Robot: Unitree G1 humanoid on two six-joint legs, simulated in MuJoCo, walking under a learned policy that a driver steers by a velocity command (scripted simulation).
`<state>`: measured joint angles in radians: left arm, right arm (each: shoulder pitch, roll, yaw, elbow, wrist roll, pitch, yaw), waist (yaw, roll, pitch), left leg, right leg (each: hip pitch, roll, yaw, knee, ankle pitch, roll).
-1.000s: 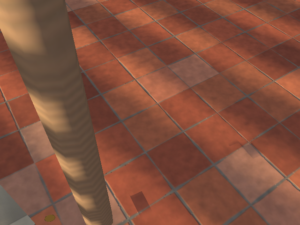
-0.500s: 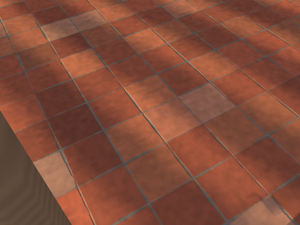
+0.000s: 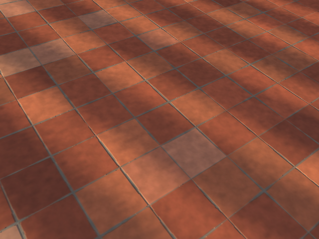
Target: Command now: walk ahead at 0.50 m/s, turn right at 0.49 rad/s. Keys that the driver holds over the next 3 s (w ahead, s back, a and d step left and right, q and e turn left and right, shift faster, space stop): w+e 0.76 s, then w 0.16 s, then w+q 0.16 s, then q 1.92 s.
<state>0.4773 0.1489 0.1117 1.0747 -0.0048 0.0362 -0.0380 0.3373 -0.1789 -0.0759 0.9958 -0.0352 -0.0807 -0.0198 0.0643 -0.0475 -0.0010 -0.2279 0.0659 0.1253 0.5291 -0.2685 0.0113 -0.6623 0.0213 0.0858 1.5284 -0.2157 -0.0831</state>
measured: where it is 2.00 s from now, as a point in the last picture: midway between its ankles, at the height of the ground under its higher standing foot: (251, 225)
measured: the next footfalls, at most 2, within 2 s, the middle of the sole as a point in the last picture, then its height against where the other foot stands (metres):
right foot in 0.28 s outside the picture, level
left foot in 0.90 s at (221, 227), level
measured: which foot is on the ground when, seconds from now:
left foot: down 0.00-0.26, up 0.28-0.88, down 0.90-1.00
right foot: up 0.00-0.26, down 0.28-0.92, up 0.94-1.00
